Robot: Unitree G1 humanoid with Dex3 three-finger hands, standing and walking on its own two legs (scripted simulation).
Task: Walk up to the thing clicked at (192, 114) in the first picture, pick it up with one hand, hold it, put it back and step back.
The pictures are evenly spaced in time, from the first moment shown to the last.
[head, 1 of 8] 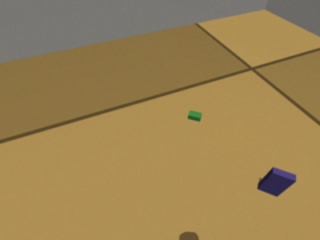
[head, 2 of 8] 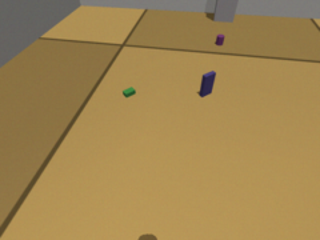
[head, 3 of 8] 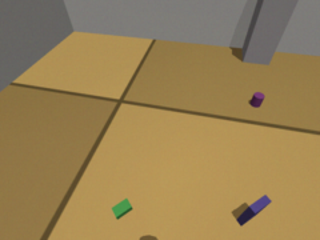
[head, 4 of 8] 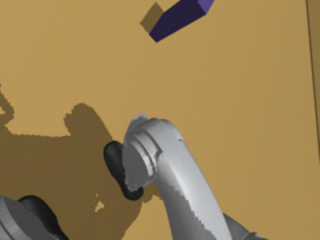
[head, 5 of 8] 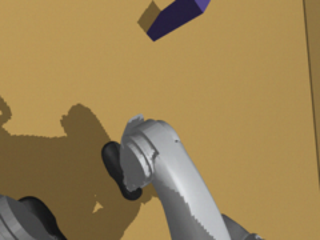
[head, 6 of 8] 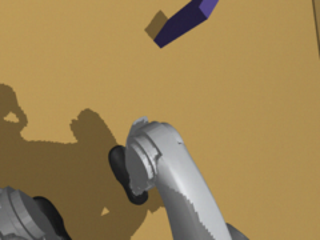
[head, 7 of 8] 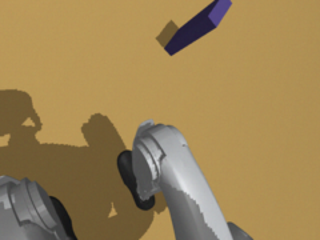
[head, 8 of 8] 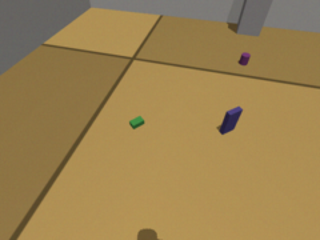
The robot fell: no
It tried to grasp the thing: yes
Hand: left
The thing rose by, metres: 0.67
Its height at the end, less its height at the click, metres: +0.00
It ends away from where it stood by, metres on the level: 0.01
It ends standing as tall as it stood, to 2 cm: yes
